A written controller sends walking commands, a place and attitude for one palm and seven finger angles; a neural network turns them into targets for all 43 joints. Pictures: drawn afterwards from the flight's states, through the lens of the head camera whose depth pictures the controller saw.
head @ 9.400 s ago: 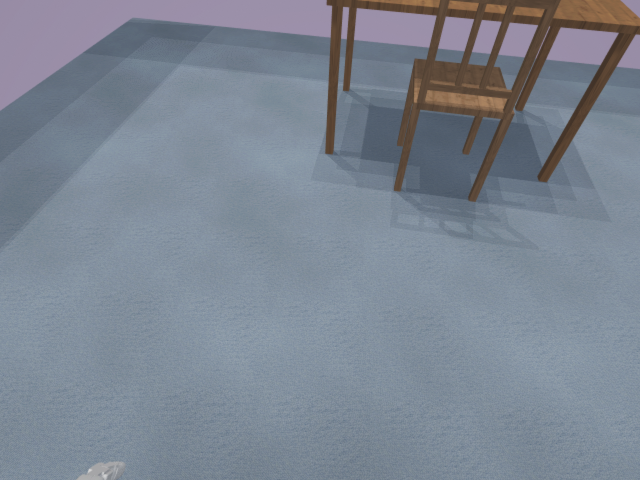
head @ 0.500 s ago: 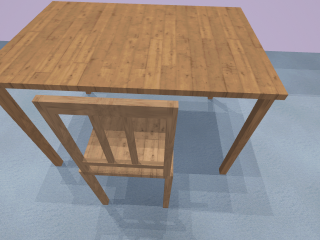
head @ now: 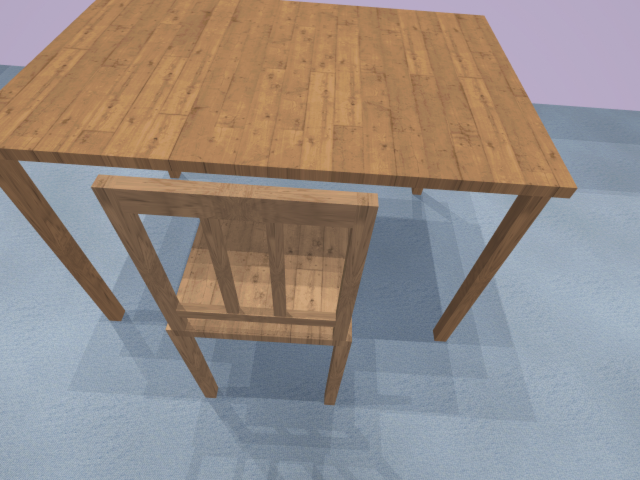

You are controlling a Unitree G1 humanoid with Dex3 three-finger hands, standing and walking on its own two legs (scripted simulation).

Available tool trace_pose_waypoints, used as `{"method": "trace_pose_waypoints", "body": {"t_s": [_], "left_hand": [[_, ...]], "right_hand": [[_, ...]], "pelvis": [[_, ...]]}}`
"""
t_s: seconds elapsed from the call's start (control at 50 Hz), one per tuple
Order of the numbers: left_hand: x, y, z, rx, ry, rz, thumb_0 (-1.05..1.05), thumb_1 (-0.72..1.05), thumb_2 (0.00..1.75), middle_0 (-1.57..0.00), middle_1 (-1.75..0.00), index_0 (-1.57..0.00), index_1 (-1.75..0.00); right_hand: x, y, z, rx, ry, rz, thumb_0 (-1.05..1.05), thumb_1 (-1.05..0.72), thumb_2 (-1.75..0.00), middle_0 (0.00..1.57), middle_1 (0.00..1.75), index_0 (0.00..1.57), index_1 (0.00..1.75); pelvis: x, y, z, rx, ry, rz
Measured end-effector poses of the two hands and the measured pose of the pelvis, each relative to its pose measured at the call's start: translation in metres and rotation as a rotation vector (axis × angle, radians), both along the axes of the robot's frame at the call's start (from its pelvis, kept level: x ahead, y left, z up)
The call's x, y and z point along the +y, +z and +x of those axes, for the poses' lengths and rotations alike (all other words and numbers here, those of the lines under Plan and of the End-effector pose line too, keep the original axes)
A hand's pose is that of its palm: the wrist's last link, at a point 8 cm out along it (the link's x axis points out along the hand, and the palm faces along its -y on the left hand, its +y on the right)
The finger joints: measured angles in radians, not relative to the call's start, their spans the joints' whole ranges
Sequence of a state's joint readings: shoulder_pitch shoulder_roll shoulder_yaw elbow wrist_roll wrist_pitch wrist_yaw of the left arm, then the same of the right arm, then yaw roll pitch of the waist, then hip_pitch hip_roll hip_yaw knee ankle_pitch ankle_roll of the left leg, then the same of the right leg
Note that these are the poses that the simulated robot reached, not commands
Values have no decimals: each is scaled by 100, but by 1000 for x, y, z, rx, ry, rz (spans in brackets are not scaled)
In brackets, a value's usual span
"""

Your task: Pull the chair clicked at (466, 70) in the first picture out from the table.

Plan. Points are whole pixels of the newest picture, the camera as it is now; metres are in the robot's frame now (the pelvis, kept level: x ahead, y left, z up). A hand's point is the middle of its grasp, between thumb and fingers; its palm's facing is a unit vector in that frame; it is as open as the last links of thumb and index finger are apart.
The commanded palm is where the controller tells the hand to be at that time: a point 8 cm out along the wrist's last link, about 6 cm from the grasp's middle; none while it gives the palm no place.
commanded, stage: look again from close up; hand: left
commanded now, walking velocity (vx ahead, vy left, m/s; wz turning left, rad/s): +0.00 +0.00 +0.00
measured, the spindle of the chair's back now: (222, 269) +0.43 +0.19 -0.07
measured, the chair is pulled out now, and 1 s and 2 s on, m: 0.00 0.00 0.00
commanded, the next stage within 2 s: raise the hand toward the chair's back in 0.32 s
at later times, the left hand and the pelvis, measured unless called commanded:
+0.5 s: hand out of the picture +0.04 +0.17 -0.15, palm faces +0.13 -0.96 -0.24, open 7.3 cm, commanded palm +0.10 +0.21 -0.07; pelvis +0.00 -0.01 +0.00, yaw +0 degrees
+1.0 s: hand out of the picture +0.13 +0.15 -0.06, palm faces +0.07 -1.00 -0.06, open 10.6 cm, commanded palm +0.12 +0.21 -0.05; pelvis -0.05 -0.05 -0.11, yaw +1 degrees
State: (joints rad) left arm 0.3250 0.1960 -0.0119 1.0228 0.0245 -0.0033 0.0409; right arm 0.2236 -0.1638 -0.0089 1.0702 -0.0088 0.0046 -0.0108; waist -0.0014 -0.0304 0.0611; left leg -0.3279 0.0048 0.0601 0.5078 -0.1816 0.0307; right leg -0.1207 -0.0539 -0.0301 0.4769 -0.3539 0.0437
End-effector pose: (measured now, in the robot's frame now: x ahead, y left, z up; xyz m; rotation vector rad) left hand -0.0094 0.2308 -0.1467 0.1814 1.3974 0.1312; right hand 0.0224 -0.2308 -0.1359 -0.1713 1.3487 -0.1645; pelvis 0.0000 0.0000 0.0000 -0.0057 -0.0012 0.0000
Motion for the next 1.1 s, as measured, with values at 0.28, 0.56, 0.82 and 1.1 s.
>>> {"method": "trace_pose_waypoints", "body": {"t_s": [0.28, 0.56, 0.82, 1.1], "left_hand": [[-14, 3, -29, 78, 22, -12, 0, 91, 90, -20, -30, -20, -30], [-7, 80, 95, -633, 99, 104, 4, 94, 88, -20, -29, -20, -30], [-38, 91, 139, -1332, -130, -186, 0, 65, 78, -18, -26, -18, -26], [-30, 93, 143, -1366, -184, -156, 1, 30, 64, -14, -21, -14, -21]], "right_hand": [[8, -7, -33, 89, -29, 37, 0, -91, -90, 20, 30, 20, 30], [-22, 3, 11, -299, -28, -33, 2, -93, -90, 20, 30, 20, 30], [-70, 33, 159, -886, 111, -135, 1, -91, -90, 20, 30, 20, 30], [-25, -44, 124, -715, 131, -17, 1, -90, -90, 20, 30, 20, 30]], "pelvis": [[-3, 1, -2, 3, -2, 7], [-15, -10, -4, 20, 21, 16], [-43, -83, -37, 204, 0, -3], [-49, -112, -52, 237, 20, -59]]}}
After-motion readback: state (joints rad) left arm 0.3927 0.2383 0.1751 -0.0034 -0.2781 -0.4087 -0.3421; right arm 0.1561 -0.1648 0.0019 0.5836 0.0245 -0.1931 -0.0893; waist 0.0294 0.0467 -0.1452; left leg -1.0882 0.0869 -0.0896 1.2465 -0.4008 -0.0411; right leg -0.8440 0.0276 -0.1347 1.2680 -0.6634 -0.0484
